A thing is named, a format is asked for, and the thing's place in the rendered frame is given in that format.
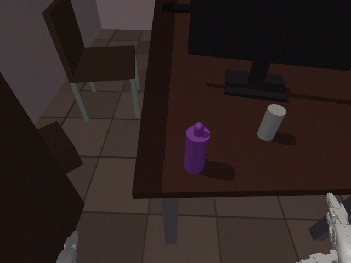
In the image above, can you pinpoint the table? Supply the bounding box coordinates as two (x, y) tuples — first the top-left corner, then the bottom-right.
(132, 0), (351, 244)

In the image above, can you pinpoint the left robot hand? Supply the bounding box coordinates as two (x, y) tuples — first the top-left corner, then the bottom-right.
(56, 231), (78, 263)

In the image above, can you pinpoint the chair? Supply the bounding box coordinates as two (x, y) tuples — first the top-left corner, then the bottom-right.
(42, 0), (140, 122)

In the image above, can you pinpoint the right robot hand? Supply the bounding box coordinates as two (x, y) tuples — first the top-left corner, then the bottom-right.
(296, 193), (351, 263)

